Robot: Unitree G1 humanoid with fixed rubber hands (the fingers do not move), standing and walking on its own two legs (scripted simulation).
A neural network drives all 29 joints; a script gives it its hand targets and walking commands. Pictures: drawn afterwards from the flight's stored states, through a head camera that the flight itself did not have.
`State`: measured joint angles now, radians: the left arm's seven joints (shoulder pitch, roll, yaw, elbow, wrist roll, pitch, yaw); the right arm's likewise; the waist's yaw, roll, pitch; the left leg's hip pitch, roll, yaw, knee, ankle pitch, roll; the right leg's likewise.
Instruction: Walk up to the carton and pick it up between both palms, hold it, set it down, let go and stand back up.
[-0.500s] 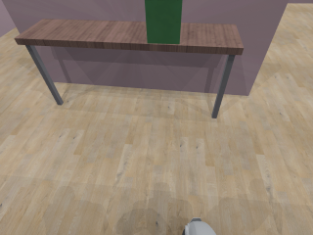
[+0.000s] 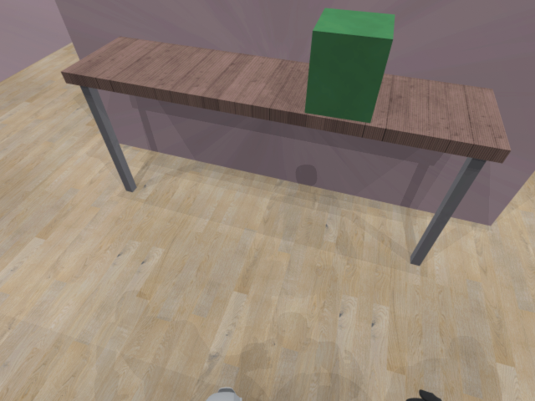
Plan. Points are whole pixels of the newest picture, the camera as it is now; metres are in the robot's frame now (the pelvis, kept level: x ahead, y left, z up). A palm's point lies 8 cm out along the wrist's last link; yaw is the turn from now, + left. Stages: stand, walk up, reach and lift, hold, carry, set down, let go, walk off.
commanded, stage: walk up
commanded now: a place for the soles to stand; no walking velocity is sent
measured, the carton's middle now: (347, 65) +1.07 -0.17 +0.03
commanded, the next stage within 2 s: none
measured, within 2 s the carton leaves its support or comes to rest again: neither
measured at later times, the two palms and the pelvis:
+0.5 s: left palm (167, 304) +0.33 +0.24 -0.12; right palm out of the picture +0.17 -0.24 -0.12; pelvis +0.24 +0.00 +0.00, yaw -2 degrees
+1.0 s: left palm (181, 285) +0.38 +0.23 -0.14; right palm (404, 233) +0.52 -0.26 -0.11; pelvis +0.44 -0.02 -0.01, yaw -1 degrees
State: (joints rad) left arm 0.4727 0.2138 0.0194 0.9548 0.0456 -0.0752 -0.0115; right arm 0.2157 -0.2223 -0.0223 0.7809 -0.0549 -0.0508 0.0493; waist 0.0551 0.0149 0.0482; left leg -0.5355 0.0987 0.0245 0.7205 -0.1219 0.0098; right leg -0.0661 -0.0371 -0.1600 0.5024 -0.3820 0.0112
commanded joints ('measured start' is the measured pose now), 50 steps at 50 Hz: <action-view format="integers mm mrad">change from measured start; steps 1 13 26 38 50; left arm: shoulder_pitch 3 -9 -43 -28 32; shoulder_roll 172 91 127 141 63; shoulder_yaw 24 5 40 41 -18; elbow -63 -131 -148 -149 -79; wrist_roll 14 3 23 -22 -1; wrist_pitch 0 38 15 -5 31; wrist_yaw -2 -22 -21 19 -17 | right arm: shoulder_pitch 152 209 296 272 352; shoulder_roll -87 -118 -173 -82 -165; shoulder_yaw -36 -32 -19 4 -61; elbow -24 -13 55 0 -31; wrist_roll -12 25 -2 4 -5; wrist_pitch -27 -55 -29 6 -34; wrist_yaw -20 -61 -43 -17 -51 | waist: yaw -90 -55 -7 -25 -123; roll -38 81 -29 -120 223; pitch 96 36 32 26 -5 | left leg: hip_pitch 341 329 253 5 559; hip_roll -66 207 114 -7 146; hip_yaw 66 -254 11 -27 -315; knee -116 -479 -112 345 -314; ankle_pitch -51 -95 -36 -277 -436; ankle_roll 21 214 127 -6 74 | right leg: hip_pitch -276 -512 -80 -196 -572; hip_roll -210 -64 26 -238 -5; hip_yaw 143 195 80 417 83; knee -61 652 47 -274 386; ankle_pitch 69 28 266 -75 -247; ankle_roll -179 6 -53 -214 -72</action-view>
